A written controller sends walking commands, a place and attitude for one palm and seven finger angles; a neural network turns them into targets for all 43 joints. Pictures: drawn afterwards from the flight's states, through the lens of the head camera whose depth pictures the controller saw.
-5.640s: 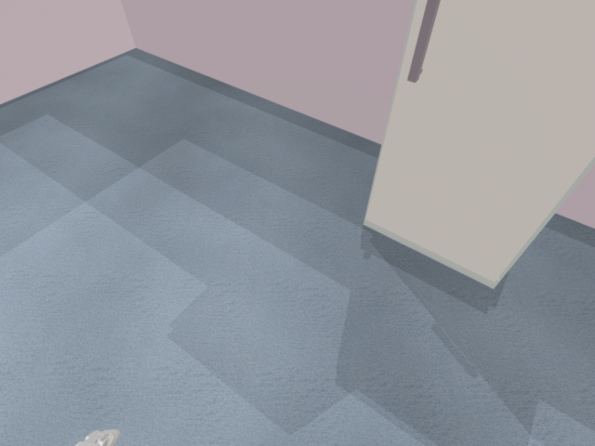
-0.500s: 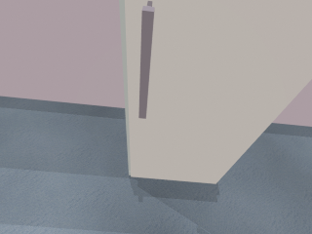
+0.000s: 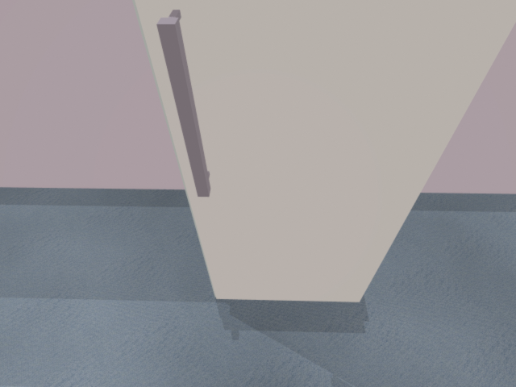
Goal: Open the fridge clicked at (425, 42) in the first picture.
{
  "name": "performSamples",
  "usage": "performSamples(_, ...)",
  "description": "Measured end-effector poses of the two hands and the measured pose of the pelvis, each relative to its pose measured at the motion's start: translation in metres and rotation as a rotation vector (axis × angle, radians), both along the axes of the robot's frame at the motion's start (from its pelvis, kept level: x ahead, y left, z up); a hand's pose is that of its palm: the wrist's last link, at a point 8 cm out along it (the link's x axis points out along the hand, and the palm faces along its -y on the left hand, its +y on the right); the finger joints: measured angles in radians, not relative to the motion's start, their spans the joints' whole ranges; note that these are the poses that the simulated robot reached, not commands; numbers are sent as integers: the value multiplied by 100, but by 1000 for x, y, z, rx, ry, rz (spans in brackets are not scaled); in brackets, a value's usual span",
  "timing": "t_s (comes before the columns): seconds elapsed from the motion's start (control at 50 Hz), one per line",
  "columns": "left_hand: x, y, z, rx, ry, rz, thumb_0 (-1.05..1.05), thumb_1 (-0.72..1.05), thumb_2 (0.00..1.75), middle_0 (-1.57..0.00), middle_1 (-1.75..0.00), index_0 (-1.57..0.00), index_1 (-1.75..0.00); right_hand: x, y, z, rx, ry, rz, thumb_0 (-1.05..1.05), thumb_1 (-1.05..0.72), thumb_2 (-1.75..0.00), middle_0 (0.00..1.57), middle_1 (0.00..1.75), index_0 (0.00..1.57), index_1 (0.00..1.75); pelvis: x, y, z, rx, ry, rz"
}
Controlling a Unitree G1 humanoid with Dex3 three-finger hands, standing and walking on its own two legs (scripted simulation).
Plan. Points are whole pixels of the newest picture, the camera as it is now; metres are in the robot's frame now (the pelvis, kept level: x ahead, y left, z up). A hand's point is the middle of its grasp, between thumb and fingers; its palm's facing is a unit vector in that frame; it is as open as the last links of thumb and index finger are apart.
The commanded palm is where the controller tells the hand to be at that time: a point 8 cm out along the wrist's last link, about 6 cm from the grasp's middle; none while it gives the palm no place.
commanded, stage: come to a stop and stand still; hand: left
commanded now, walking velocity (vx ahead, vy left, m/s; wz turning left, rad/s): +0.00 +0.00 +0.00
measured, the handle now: (192, 119) +0.51 +0.14 +0.16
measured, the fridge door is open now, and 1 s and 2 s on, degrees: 0 0 0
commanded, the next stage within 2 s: look again from close up in 0.58 s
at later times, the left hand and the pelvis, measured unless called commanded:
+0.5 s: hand out of the picture +0.00 +0.14 -0.18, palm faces +0.06 -0.98 -0.17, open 7.3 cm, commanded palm none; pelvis +0.02 -0.01 +0.00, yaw +0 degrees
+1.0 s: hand out of the picture +0.04 +0.21 -0.18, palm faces -0.01 -0.98 -0.22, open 7.4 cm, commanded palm none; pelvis +0.01 +0.04 -0.01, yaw -1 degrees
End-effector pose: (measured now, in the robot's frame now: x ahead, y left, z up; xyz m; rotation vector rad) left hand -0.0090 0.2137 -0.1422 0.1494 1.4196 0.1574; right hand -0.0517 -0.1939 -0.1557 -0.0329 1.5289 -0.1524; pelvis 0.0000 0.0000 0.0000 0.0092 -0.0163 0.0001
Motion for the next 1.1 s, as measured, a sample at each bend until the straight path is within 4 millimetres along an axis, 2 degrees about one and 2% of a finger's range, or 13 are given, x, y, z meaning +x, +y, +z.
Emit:
performSamples(0.1,-10,-17,-3,-29,29,21,1,92,90,-20,-30,-20,-29,9,-9,1,-15,-6,10,0,-91,-90,20,30,20,30,4,-6,0,0,3,1)
performSamples(0.22,-14,-31,-5,-53,49,40,1,91,90,-20,-30,-20,-29,31,-20,2,-38,-40,27,0,-91,-90,20,30,20,30,10,-10,0,1,3,3)
performSamples(0.4,-6,-31,-5,-45,41,48,1,91,90,-20,-30,-20,-29,62,-31,3,-65,-86,52,1,-92,-90,20,30,20,30,20,-12,-1,2,3,5)
performSamples(0.54,6,-19,-5,-22,22,40,0,91,90,-20,-30,-20,-29,74,-34,4,-78,-106,60,1,-92,-90,20,30,20,30,25,-11,-1,2,-1,5)
performSamples(0.68,17,-7,-3,-5,2,26,0,91,90,-20,-30,-20,-29,77,-31,5,-79,-109,61,1,-92,-90,20,30,20,30,27,-7,-1,2,-4,3)
performSamples(0.76,21,2,-4,9,-28,-19,0,91,90,-20,-30,-20,-29,82,-30,5,-89,-148,51,1,-93,-90,20,30,20,30,22,3,-4,-21,18,-16)
performSamples(0.86,30,23,-11,10,-61,-40,1,91,90,-20,-30,-20,-29,88,-16,3,-105,-227,50,1,-92,-90,20,30,20,30,19,19,-11,-22,5,-19)
performSamples(0.98,44,46,-8,22,-114,-51,1,91,90,-20,-30,-20,-29,84,0,4,-104,-231,67,1,-94,-90,20,30,20,30,13,35,-10,-16,1,-20)
performSamples(1.1,43,62,-4,28,-101,-71,1,91,90,-20,-30,-20,-29,74,10,6,-96,-212,71,1,-94,-90,20,30,20,30,10,44,-8,-7,15,-27)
